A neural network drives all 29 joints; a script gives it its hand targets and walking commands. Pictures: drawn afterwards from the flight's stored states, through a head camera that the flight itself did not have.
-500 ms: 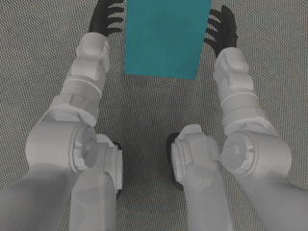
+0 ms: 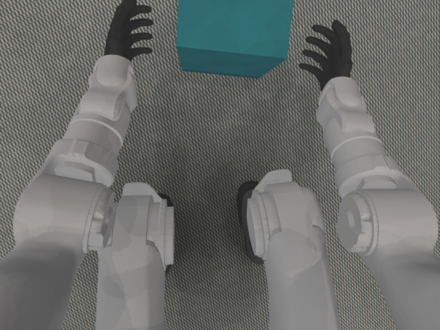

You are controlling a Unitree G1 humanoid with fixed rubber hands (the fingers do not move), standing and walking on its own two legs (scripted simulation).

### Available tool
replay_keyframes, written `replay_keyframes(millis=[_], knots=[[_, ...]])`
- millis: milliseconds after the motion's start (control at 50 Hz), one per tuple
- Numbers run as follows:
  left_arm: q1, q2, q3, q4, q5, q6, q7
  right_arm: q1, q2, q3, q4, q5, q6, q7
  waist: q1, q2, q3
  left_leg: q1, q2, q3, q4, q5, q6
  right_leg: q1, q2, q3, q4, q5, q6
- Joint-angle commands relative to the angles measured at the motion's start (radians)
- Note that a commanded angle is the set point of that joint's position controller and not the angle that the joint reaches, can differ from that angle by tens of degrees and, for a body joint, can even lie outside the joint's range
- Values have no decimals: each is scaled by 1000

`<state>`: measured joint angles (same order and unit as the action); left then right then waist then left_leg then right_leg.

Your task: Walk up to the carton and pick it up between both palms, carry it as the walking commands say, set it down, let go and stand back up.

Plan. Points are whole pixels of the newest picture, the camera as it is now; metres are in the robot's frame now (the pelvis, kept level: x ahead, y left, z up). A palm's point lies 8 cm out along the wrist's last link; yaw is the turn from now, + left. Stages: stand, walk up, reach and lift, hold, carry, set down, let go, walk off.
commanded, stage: set down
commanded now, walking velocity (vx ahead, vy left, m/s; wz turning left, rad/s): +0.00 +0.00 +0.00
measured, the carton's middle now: (229, 18) +0.59 -0.07 -0.27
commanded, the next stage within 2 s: let go in 1.32 s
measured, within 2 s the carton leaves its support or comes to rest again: neither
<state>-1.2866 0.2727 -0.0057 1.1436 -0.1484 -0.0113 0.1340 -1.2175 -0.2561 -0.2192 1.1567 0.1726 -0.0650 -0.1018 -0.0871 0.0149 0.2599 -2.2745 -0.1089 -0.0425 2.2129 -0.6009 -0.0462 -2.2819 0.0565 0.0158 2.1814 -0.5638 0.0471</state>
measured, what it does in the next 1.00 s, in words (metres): rises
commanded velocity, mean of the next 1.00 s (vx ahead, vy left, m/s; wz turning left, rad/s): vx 0.00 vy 0.00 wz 0.00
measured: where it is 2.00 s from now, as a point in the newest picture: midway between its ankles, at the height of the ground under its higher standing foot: (207, 242)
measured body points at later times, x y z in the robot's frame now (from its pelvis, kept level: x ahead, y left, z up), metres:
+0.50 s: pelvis +0.01 +0.00 +0.07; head +0.33 -0.01 +0.38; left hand +0.54 +0.11 -0.07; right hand +0.48 -0.24 -0.06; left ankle +0.10 +0.12 -0.33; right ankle +0.11 -0.12 -0.33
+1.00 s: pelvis +0.03 +0.00 +0.21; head +0.32 -0.01 +0.55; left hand +0.54 +0.11 +0.09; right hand +0.48 -0.24 +0.10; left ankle +0.10 +0.12 -0.33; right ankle +0.11 -0.12 -0.33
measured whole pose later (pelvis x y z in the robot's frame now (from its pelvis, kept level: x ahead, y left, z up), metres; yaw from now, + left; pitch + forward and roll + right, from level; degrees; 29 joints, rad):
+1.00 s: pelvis +0.03 +0.00 +0.21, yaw +0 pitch +45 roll +0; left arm -0.95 0.15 0.18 0.79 0.04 0.14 0.10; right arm -0.82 -0.16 -0.30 0.71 0.06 0.10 -0.05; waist -0.10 0.03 -0.13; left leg -1.78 -0.07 -0.05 1.48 -0.49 -0.02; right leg -1.80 0.05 0.04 1.46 -0.46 0.03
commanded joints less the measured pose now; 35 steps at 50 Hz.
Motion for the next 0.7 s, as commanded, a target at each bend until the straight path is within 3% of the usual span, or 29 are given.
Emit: replay_keyframes(millis=[0,140,260,440,680], knots=[[-214,61,12,-127,6,-13,5,-144,-111,0,-108,13,-9,-2,-44,56,-1052,453,39,52,-177,239,-2,537,-30,-48,-173,335,12],[-160,45,34,-277,27,24,14,-86,-114,-10,-294,31,23,-6,-37,66,-1253,585,25,76,-220,256,5,661,-8,-73,-212,376,5],[-129,36,85,-398,57,71,11,-36,-108,-47,-441,-13,73,-5,-47,57,-1331,635,13,99,-290,224,11,726,8,-98,-277,353,7],[-38,1,153,-385,127,105,-8,47,-35,-70,-471,-81,121,15,-34,20,-1242,604,-3,120,-431,192,13,746,23,-102,-416,326,18],[22,-31,168,-439,155,117,-18,144,-24,-89,-533,-94,134,28,-43,57,-1320,801,-10,111,-632,272,8,863,32,-108,-620,386,16]])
